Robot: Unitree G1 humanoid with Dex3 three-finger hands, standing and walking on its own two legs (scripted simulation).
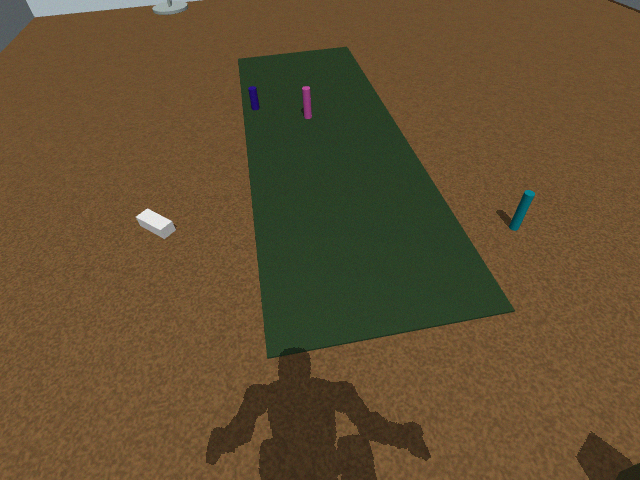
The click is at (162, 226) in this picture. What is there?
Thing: lying carton
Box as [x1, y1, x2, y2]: [136, 208, 175, 238]
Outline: 136,216 141,226 163,238 165,238 175,229 170,220 147,208
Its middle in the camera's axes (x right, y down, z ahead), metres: -0.78 -0.09 +1.81
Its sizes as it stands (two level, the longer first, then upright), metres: 0.175 0.071 0.059
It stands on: the floor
